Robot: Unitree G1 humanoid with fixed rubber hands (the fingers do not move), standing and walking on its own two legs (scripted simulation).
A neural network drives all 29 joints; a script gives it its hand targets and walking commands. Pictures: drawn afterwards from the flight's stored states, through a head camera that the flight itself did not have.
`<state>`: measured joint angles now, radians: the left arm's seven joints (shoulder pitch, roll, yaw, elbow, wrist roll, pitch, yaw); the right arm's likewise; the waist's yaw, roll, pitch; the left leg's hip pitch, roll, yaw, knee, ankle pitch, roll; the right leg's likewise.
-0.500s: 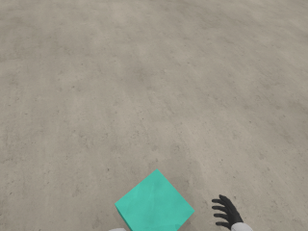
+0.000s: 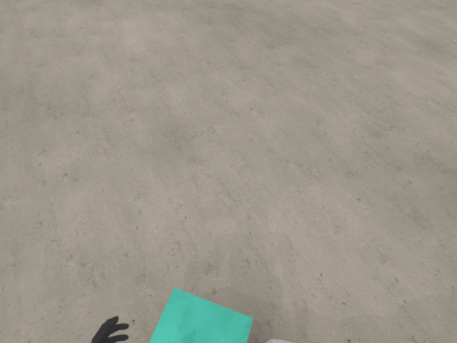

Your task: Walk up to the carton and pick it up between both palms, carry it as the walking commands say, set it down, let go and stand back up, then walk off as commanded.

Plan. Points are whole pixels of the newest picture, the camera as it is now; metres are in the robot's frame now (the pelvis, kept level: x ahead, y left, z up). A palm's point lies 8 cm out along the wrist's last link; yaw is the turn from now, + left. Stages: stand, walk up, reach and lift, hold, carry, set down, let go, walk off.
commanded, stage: walk off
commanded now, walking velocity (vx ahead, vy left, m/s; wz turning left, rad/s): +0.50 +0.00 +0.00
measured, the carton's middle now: out of the picture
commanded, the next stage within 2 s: stand in 1.90 s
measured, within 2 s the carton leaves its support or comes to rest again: neither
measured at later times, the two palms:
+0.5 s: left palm (75, 309) +0.22 +0.29 -0.14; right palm (305, 248) +0.31 -0.18 -0.12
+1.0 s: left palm (125, 180) +0.52 +0.24 -0.12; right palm (311, 177) +0.51 -0.25 -0.13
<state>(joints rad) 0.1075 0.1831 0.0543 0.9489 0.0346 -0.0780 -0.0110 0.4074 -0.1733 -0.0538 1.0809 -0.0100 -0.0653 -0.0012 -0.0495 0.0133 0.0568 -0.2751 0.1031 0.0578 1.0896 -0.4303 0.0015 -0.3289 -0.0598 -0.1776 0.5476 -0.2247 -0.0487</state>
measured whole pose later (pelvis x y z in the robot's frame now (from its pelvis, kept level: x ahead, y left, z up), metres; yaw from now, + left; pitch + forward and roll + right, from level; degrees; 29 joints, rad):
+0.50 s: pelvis +0.24 +0.06 +0.01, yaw -1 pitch +0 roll +0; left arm 0.34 0.19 0.07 1.04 0.02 -0.06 -0.01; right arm 0.19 -0.18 -0.06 1.00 -0.03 -0.08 0.01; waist 0.02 -0.02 0.04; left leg -0.23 0.04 0.19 0.46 -0.23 0.04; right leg -0.40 -0.11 -0.06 1.11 -0.35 -0.01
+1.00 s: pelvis +0.49 -0.01 +0.01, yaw +0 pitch +0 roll +1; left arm 0.25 0.19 0.06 1.03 0.03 -0.09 0.00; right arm 0.28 -0.21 -0.07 1.01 -0.02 -0.06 0.01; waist 0.00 0.02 0.04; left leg -0.44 0.13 0.05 1.15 -0.31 0.00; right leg -0.21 -0.04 -0.18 0.42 -0.21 -0.04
